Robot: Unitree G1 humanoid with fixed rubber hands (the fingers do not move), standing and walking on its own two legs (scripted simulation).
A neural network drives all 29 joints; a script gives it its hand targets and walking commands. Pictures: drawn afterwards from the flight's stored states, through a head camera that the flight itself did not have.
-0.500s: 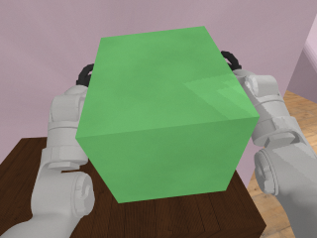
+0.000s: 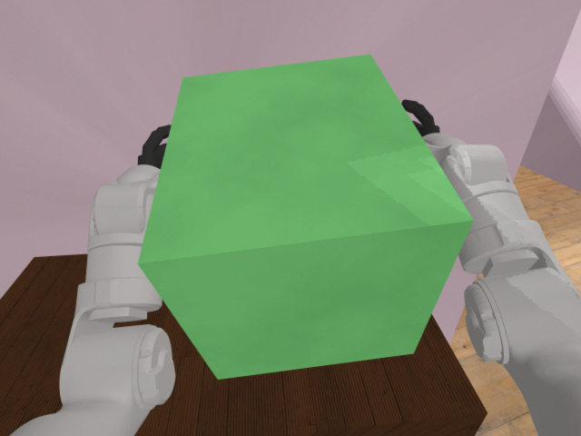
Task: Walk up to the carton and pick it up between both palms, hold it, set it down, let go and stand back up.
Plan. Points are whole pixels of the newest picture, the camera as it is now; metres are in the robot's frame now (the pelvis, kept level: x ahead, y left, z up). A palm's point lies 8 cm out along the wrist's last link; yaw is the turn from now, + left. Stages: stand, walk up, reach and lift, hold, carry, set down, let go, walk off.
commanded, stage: hold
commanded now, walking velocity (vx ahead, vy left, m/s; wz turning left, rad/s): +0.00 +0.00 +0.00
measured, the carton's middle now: (296, 212) +0.34 -0.01 +0.23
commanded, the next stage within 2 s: none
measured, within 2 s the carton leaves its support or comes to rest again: neither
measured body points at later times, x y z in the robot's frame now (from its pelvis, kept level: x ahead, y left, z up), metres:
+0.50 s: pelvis +0.00 +0.00 +0.00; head -0.09 +0.00 +0.44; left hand +0.38 +0.17 +0.27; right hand +0.39 -0.18 +0.30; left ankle +0.03 +0.13 -0.75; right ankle -0.02 -0.13 -0.75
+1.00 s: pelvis +0.00 +0.00 +0.00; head -0.09 +0.00 +0.44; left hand +0.38 +0.17 +0.27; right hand +0.39 -0.18 +0.30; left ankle +0.03 +0.13 -0.75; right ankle -0.02 -0.13 -0.75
